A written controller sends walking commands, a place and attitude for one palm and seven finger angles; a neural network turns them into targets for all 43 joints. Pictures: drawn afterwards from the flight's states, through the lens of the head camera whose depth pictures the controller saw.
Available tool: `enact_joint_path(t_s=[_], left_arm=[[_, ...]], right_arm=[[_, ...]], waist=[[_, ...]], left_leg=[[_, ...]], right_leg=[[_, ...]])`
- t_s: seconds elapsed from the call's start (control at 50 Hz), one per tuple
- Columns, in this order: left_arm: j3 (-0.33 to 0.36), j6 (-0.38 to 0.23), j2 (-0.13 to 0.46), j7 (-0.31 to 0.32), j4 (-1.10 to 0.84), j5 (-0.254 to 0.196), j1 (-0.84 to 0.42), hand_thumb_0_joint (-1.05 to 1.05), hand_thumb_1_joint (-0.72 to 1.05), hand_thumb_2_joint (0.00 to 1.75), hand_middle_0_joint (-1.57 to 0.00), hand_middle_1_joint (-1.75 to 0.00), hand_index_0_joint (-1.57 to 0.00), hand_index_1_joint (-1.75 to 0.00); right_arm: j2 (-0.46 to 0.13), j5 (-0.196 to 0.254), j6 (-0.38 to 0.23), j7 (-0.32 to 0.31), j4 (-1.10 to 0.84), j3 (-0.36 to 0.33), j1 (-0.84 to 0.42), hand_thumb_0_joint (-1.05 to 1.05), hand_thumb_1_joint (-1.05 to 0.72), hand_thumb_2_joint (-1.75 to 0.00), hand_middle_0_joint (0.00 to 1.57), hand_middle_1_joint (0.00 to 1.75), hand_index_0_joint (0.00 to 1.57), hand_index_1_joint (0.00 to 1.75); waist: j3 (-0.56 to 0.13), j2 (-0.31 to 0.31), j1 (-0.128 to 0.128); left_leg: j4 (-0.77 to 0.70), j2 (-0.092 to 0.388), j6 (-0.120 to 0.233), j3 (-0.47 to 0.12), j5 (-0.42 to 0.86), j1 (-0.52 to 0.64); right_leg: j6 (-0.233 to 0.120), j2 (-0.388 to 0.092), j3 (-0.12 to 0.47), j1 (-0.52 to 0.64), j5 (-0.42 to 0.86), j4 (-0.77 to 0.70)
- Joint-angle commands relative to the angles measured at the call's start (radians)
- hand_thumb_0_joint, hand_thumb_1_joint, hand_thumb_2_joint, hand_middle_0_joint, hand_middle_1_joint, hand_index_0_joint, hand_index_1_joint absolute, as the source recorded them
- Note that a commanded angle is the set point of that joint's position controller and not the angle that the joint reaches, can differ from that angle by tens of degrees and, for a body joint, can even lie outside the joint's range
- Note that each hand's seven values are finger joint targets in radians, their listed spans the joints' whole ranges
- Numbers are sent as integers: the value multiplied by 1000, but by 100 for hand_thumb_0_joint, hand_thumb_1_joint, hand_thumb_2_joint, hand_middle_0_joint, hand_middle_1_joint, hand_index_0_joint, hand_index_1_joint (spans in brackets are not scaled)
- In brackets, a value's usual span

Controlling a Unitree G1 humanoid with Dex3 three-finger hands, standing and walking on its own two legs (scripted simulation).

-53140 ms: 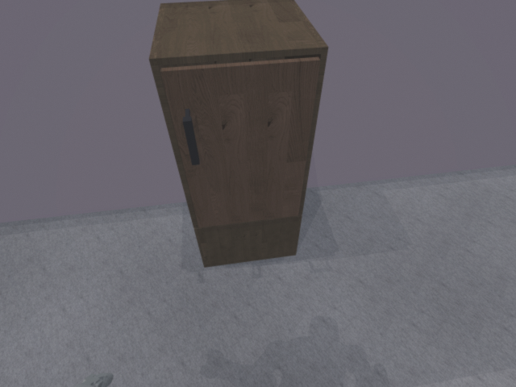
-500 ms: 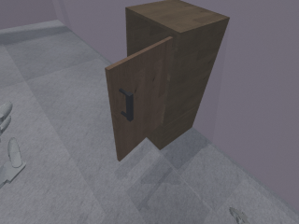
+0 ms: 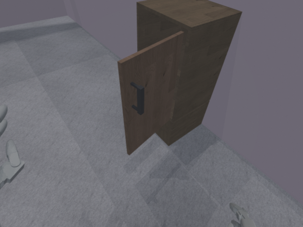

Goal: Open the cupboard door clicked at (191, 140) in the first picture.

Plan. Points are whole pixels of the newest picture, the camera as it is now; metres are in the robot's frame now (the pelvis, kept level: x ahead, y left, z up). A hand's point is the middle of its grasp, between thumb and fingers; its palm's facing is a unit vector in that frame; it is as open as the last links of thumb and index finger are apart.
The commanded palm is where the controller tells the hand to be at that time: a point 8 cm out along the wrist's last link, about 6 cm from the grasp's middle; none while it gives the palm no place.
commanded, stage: let the arm hang, fingers relaxed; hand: left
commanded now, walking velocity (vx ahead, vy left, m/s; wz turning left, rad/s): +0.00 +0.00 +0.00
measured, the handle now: (137, 98) +0.59 +0.11 -0.02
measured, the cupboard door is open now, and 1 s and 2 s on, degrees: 100 100 100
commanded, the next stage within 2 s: look to check the result in 1.16 s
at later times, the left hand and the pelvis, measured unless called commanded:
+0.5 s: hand out of the picture -0.03 +0.18 -0.18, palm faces +0.07 -0.98 -0.19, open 7.1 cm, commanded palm none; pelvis -0.01 -0.01 +0.00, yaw +3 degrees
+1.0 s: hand out of the picture -0.01 +0.14 -0.18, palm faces +0.07 -0.99 -0.15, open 7.4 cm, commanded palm none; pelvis +0.00 -0.01 +0.00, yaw +2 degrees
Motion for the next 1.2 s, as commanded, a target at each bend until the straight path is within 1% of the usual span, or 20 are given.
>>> enact_joint_path(t_s=[0.0, 0.02, 0.04, 0.06, 0.08, 0.14, 0.18, 0.22, 0.26, 0.3, 0.36, 0.4, 0.42, 0.48, 0.54, 0.62, 0.84, 0.98, 1.04, 1.18], left_arm=[[86, -73, 179, 15, -234, 17, -147, 0, 90, 90, -20, -30, -20, -30], [92, -72, 181, 17, -229, 20, -132, 0, 90, 90, -20, -30, -20, -30], [-304, 46, -30, -120, 609, 69, -91, 0, 90, 90, -20, -30, -20, -30], [-251, 148, 3, -155, 646, 68, -110, 0, 90, 90, -20, -30, -20, -30], [-257, 173, 8, -162, 627, 64, -110, 0, 90, 90, -20, -30, -20, -30], [-278, 159, 30, -162, 742, 73, -227, 0, 90, 90, -20, -30, -20, -30], [-296, 165, 35, -158, 849, 70, -275, 0, 90, 90, -20, -30, -20, -30], [-318, 178, 23, -151, 956, 64, -321, 0, 90, 90, -20, -30, -20, -30], [-339, 189, -4, -144, 1057, 57, -303, 0, 90, 90, -20, -30, -20, -30], [-344, 193, -12, -141, 1163, 52, -250, 0, 90, 90, -20, -30, -20, -30], [-350, 189, -29, -142, 1288, 48, -214, 0, 90, 90, -20, -30, -20, -30], [-343, 185, -55, -142, 1341, 47, -191, 0, 90, 90, -20, -30, -20, -30], [-348, 184, -53, -143, 1367, 45, -188, 0, 90, 90, -20, -30, -20, -30], [-353, 179, -56, -143, 1424, 44, -188, 0, 90, 90, -20, -30, -20, -30], [-358, 177, -67, -142, 1469, 44, -183, 0, 90, 90, -20, -30, -20, -30], [-367, 177, -84, -135, 1512, 42, -166, 0, 90, 90, -20, -30, -20, -30], [-374, 180, -131, -123, 1551, 42, -124, 0, 90, 90, -20, -30, -20, -30], [-369, 174, -154, -122, 1553, 40, -129, 0, 90, 90, -20, -30, -20, -30], [-366, 170, -160, -119, 1552, 39, -134, 0, 90, 90, -20, -30, -20, -30], [-365, 171, -171, -117, 1553, 37, -140, 0, 90, 90, -20, -30, -20, -30]], right_arm=[[-110, -1, -86, -15, -181, -26, -120, 0, -90, -90, 20, 30, 20, 30], [-109, -3, -90, -14, -182, -27, -117, 0, -90, -90, 20, 30, 20, 30], [-246, 5, -137, 73, 90, -82, -178, 0, -90, -90, 20, 30, 20, 30], [-241, 10, -31, 90, 86, -80, -101, 0, -90, -90, 20, 30, 20, 30], [-209, 18, -8, 88, 54, -76, -78, 0, -90, -90, 20, 30, 20, 30], [-213, -1, 30, 93, 78, -70, -67, 0, -90, -90, 20, 30, 20, 30], [-205, -11, 56, 95, 101, -62, -82, 0, -90, -90, 20, 30, 20, 30], [-187, -20, 79, 95, 133, -52, -76, 0, -90, -90, 20, 30, 20, 30], [-163, -27, 93, 94, 154, -35, -78, 0, -90, -90, 20, 30, 20, 30], [-155, -27, 99, 88, 188, -27, -83, 0, -90, -90, 20, 30, 20, 30], [-130, -19, 108, 79, 236, -25, -60, 0, -90, -90, 20, 30, 20, 30], [-103, -22, 114, 73, 265, -29, -30, 0, -90, -90, 20, 30, 20, 30], [-98, -20, 117, 72, 282, -30, -18, 0, -90, -90, 20, 30, 20, 30], [-103, -15, 120, 67, 318, -38, 24, 0, -90, -90, 20, 30, 20, 30], [-106, -13, 124, 65, 348, -44, 42, 0, -90, -90, 20, 30, 20, 30], [-80, -13, 124, 64, 387, -40, 71, 0, -90, -90, 20, 30, 20, 30], [-18, -15, 124, 63, 437, -22, 89, 0, -90, -90, 20, 30, 20, 30], [3, -16, 110, 57, 442, -19, 89, 0, -90, -90, 20, 30, 20, 30], [8, -14, 107, 54, 443, -21, 102, 0, -90, -90, 20, 30, 20, 30], [17, -15, 109, 52, 452, -20, 108, 0, -90, -90, 20, 30, 20, 30]], waist=[[15, 182, -23], [2, 176, -19], [52, 124, -45], [-39, 55, -23], [-70, 11, -26], [-118, -184, -34], [-91, -213, -39], [-63, -150, -49], [-25, 29, -36], [-20, 144, -10], [2, 151, -7], [-17, 195, -13], [-24, 197, -15], [-18, 78, -25], [41, -2, -29], [81, -52, -36], [143, -17, -23], [95, 32, -16], [76, -7, -18], [101, 7, -23]], left_leg=[[-359, 163, 22, -243, -422, -58], [-363, 162, 23, -232, -412, -66], [-123, 146, 26, -207, -36, -100], [-59, 132, 21, -143, 148, -33], [2, 117, 8, -114, 182, 35], [53, 98, 19, -155, 120, 45], [77, 67, 15, -136, 64, 34], [64, 59, 8, -131, 65, 56], [-50, 94, 23, -188, 86, 14], [-128, 112, 35, -225, 21, -28], [-147, 91, 21, -203, -83, -33], [-149, 81, 14, -186, -137, 3], [-152, 78, 12, -184, -153, 17], [-146, 85, 13, -185, -147, 52], [-139, 83, 12, -163, -144, 73], [-133, 81, 12, -148, -100, 95], [-151, 75, 10, -130, -87, 60], [-153, 78, 12, -134, -13, 62], [-132, 80, 11, -122, 56, 82], [-125, 80, 8, -117, 72, 88]], right_leg=[[17, -5, 27, -7, -48, 9], [15, -8, 23, 20, -34, 11], [0, -65, 20, -121, 75, 71], [-11, -112, 75, -82, 107, -9], [-22, -123, 83, -107, 125, -23], [-71, -133, 102, -138, 43, -8], [-91, -165, 130, -166, 11, -37], [-95, -163, 128, -190, -13, -34], [-59, -112, 97, -136, -22, 4], [-40, -88, 77, -52, -32, 13], [-49, -101, 89, -27, -32, -46], [-60, -107, 93, -31, -44, -74], [-63, -110, 95, -35, -52, -83], [-65, -112, 93, -52, -69, -118], [-67, -117, 94, -115, -120, -155], [-66, -124, 101, -150, -134, -171], [-54, -118, 95, -149, -123, -154], [-51, -120, 85, -76, -11, -128], [-50, -122, 80, -58, 33, -128], [-51, -125, 80, -61, 43, -140]])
